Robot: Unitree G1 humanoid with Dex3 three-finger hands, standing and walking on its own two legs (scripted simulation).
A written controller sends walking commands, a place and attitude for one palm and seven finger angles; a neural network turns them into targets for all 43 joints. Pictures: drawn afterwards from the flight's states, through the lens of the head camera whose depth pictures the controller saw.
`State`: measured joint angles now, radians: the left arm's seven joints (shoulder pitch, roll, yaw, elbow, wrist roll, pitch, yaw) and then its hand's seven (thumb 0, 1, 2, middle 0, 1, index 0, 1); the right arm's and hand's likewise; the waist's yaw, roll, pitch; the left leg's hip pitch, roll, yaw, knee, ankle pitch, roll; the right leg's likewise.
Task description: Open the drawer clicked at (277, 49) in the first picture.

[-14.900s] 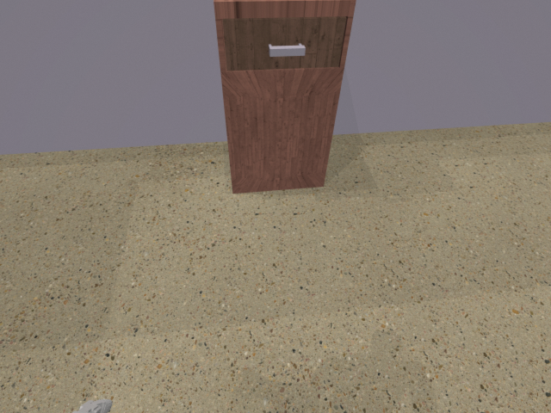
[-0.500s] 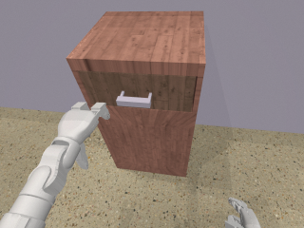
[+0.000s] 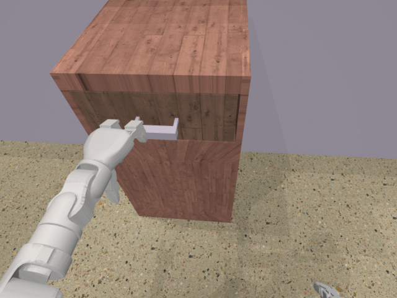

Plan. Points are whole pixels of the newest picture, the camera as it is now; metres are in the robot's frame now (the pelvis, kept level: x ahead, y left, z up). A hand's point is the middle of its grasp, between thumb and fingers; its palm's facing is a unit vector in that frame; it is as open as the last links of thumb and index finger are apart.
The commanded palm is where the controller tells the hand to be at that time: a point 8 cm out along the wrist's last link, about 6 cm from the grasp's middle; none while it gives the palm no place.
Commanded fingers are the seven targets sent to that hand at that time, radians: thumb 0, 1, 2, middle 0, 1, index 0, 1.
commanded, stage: move the hooked fingers above the handle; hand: left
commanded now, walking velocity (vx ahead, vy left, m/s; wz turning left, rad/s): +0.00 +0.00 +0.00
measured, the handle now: (155, 126) +0.54 +0.17 -0.01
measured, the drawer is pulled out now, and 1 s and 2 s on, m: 0.00 0.00 0.00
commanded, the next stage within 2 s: none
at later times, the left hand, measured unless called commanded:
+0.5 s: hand (137, 142) +0.43 +0.18 +0.05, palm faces -0.02 -0.06 -1.00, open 13.8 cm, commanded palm +0.42 +0.20 +0.12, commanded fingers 0.00 -0.50 0.30 -0.30 -1.20 -0.30 -1.20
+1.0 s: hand (161, 120) +0.50 +0.13 +0.06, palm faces +0.10 -0.08 -0.99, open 13.8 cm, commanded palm +0.47 +0.19 +0.11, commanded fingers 0.00 -0.50 0.30 -0.30 -1.20 -0.30 -1.20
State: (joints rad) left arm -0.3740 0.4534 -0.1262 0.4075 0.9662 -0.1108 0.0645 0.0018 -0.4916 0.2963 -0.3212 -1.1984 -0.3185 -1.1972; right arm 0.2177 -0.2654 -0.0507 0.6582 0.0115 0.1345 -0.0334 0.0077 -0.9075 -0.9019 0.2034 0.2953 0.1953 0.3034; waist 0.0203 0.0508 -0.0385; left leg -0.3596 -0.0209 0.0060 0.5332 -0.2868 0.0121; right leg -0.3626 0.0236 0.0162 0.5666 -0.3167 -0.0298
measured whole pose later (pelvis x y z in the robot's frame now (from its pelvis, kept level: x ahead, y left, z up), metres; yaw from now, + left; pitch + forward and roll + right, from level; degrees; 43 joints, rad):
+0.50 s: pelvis +0.01 +0.01 -0.01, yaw +0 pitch +10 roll +0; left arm -0.60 0.41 -0.16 0.64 1.03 -0.13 0.16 0.00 -0.49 0.30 -0.32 -1.20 -0.32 -1.20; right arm 0.22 -0.24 -0.06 0.65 0.00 0.14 -0.02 0.00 -0.91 -0.90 0.20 0.30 0.20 0.30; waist -0.02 0.03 -0.08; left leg -0.47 -0.02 0.00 0.63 -0.33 0.02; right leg -0.46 0.02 0.01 0.64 -0.36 -0.03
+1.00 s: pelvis -0.01 +0.01 -0.02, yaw -2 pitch +16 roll +0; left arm -0.88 0.38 -0.09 0.99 1.10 -0.08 0.36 0.00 -0.49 0.30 -0.41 -1.27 -0.32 -1.20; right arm 0.34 -0.26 -0.06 0.70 -0.02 0.13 -0.01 0.00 -0.91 -0.90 0.20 0.30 0.20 0.30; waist -0.14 0.04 -0.12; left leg -0.64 -0.01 0.04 0.71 -0.35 0.03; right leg -0.64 0.04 0.04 0.71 -0.35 -0.01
